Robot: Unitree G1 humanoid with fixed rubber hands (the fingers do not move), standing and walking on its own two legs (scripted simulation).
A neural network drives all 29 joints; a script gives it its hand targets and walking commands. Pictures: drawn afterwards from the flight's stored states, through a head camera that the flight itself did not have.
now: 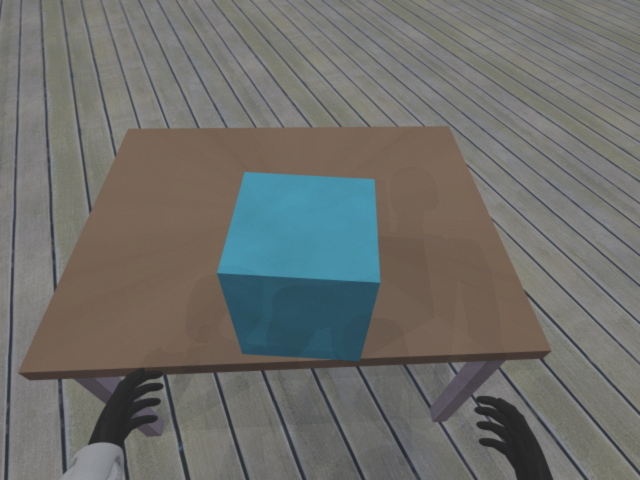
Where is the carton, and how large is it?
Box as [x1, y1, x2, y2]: [217, 172, 379, 360]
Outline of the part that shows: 244,172 217,271 242,353 359,360 379,285 374,179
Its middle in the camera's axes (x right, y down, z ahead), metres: -0.03 +0.05 +0.65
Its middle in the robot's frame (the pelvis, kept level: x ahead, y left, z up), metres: +0.46 +0.05 -0.07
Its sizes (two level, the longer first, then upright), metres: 0.210 0.200 0.250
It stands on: a table, 0.57 m high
